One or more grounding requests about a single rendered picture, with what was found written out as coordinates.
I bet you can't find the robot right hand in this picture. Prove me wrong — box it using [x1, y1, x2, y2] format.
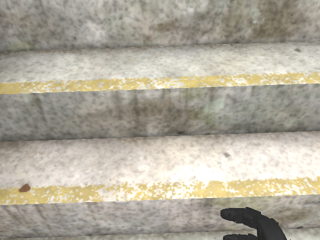
[220, 207, 291, 240]

